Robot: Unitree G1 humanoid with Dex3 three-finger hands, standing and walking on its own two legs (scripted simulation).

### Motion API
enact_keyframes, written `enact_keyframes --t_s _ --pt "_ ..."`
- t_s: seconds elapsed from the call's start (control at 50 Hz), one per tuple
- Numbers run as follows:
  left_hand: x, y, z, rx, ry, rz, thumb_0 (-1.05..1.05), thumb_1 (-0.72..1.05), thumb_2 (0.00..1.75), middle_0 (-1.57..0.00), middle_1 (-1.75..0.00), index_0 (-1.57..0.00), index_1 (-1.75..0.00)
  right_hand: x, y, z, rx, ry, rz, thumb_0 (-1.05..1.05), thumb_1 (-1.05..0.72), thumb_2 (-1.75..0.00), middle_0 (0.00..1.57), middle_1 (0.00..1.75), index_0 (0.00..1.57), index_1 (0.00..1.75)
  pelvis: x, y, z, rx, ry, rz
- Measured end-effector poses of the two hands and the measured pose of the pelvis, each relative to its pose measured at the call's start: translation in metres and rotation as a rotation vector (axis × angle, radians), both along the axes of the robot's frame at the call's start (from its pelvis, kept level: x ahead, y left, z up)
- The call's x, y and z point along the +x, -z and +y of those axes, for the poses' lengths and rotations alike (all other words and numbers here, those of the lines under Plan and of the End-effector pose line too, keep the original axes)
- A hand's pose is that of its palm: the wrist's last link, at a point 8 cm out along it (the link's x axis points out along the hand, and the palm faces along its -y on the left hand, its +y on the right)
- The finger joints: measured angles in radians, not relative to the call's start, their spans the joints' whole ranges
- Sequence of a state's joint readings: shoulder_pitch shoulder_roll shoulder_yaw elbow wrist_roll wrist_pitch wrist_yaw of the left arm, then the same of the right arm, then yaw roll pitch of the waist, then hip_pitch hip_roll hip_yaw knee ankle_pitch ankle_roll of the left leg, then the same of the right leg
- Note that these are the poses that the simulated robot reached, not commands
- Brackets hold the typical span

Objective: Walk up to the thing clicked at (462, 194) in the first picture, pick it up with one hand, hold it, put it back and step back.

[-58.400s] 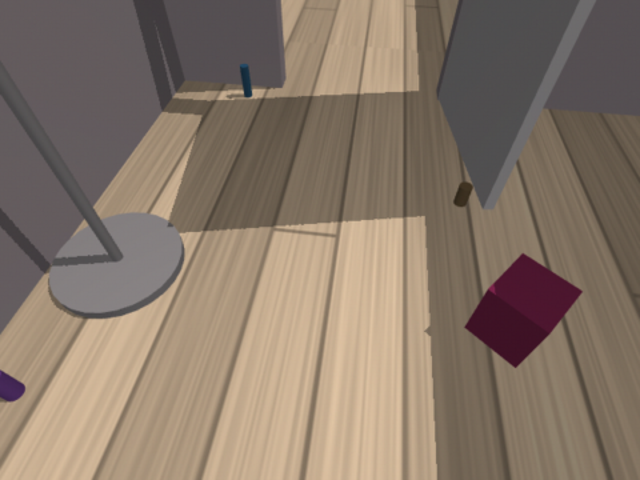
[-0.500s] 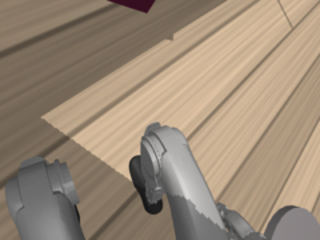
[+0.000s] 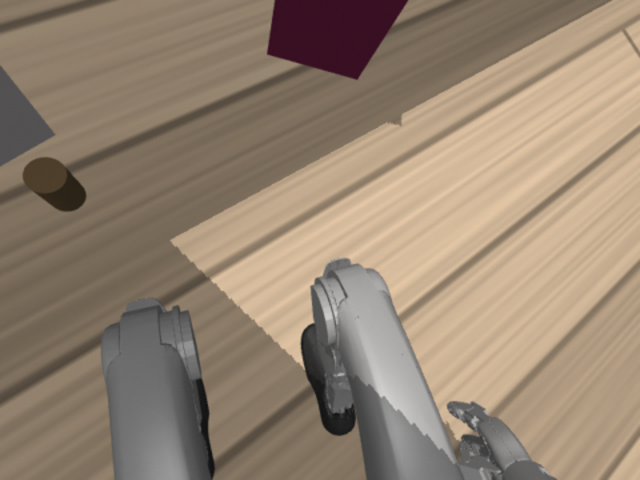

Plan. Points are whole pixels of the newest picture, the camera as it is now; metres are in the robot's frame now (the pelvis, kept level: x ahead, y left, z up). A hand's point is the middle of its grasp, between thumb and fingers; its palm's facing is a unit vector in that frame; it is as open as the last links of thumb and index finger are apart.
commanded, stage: withdraw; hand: left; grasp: from above
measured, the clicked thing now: (57, 186) +0.54 +0.29 -0.32
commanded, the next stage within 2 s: home in 0.14 s
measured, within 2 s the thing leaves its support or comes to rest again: neither
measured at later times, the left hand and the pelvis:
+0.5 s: hand out of the picture +0.53 +0.31 -0.14, palm faces -0.34 -0.12 -0.93, open 12.9 cm; pelvis +0.00 +0.00 -0.01, yaw -1 degrees
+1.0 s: hand out of the picture +0.35 +0.27 +0.06, palm faces -0.16 -0.78 -0.60, open 7.7 cm; pelvis +0.03 +0.00 +0.17, yaw +5 degrees
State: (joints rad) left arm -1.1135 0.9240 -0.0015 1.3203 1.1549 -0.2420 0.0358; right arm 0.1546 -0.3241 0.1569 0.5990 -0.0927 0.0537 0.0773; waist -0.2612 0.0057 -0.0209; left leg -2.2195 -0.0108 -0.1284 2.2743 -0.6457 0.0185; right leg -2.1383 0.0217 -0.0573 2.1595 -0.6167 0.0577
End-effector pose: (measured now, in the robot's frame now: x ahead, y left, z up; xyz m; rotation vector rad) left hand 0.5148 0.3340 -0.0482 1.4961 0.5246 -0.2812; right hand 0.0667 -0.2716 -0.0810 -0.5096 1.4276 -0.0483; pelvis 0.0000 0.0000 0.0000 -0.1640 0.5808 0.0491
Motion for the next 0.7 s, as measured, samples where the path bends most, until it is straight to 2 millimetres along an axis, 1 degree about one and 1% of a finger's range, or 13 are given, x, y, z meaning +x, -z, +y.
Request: enact_keyframes --t_s 0.04,0.08,0.16,0.22,0.26,0.3,0.36,0.44,0.54,0.62,0.7 --pt "-0.002 0.003 0.001 -0.005 0.016 -0.014 0.00 -0.43 0.92 -0.19 -0.91 -0.19 -0.92 -0.011 0.005 0.000 -0.007 -0.001 0.028 0.00 -0.91 -0.90 0.20 0.30 0.20 0.30 -0.003 0.006 -0.001 0.001 0.001 -0.011" --pt "-0.005 0.012 0.000 -0.001 0.027 -0.010 0.00 -0.43 0.93 -0.18 -0.91 -0.18 -0.93 -0.021 0.009 0.000 -0.014 0.003 0.050 0.00 -0.91 -0.90 0.20 0.30 0.20 0.30 -0.005 0.012 -0.003 -0.001 0.002 -0.020" --pt "-0.008 0.042 -0.012 0.010 0.069 0.007 0.00 -0.44 0.94 -0.16 -0.94 -0.17 -0.95 -0.038 0.018 0.002 -0.022 0.015 0.090 0.00 -0.91 -0.90 0.20 0.30 0.20 0.30 -0.008 0.024 -0.003 -0.009 0.005 -0.031" --pt "-0.002 0.058 -0.022 -0.014 0.090 -0.035 0.00 -0.44 0.94 -0.16 -0.95 -0.17 -0.96 -0.049 0.024 0.005 -0.023 0.024 0.120 0.00 -0.90 -0.89 0.20 0.30 0.20 0.30 -0.008 0.032 -0.002 -0.014 0.009 -0.032" --pt "0.005 0.061 -0.025 -0.020 0.080 -0.089 0.00 -0.44 0.94 -0.17 -0.94 -0.18 -0.95 -0.054 0.026 0.006 -0.024 0.036 0.131 0.00 -0.90 -0.89 0.20 0.30 0.20 0.30 -0.007 0.036 -0.002 -0.016 0.011 -0.031" --pt "0.013 0.060 -0.025 -0.019 0.058 -0.142 0.00 -0.42 0.94 -0.20 -0.95 -0.19 -0.94 -0.056 0.027 0.007 -0.026 0.055 0.129 0.00 -0.90 -0.89 0.20 0.30 0.20 0.30 -0.006 0.039 -0.002 -0.015 0.013 -0.026" --pt "0.015 0.057 -0.027 -0.019 0.023 -0.169 0.00 -0.39 0.94 -0.29 -0.95 -0.20 -0.90 -0.055 0.027 0.008 -0.015 0.084 0.114 0.00 -0.90 -0.89 0.20 0.30 0.20 0.30 -0.003 0.038 -0.002 -0.010 0.014 -0.006" --pt "0.015 0.046 -0.028 0.005 -0.038 -0.163 0.00 -0.33 0.91 -0.33 -0.89 -0.21 -0.84 -0.046 0.022 0.009 0.008 0.121 0.072 0.00 -0.90 -0.89 0.20 0.30 0.20 0.30 0.001 0.027 -0.002 -0.005 0.017 0.022" --pt "0.005 0.018 -0.021 -0.025 -0.144 -0.146 0.00 -0.18 0.88 -0.32 -0.74 -0.22 -0.71 -0.028 0.006 0.010 0.039 0.142 0.028 0.00 -0.89 -0.89 0.20 0.30 0.20 0.30 0.007 0.003 -0.002 0.006 0.012 0.053" --pt "-0.014 -0.015 -0.007 -0.095 -0.224 -0.122 0.00 0.01 0.87 -0.28 -0.62 -0.22 -0.61 -0.010 -0.012 0.008 0.054 0.140 0.000 0.00 -0.89 -0.89 0.20 0.30 0.20 0.30 0.012 -0.022 -0.001 0.012 0.002 0.068" --pt "-0.046 -0.048 0.004 -0.199 -0.303 -0.096 0.00 0.23 0.86 -0.25 -0.51 -0.22 -0.52 0.015 -0.034 0.007 0.066 0.116 -0.035 0.00 -0.90 -0.89 0.20 0.30 0.20 0.30 0.017 -0.051 0.001 0.021 -0.007 0.067"
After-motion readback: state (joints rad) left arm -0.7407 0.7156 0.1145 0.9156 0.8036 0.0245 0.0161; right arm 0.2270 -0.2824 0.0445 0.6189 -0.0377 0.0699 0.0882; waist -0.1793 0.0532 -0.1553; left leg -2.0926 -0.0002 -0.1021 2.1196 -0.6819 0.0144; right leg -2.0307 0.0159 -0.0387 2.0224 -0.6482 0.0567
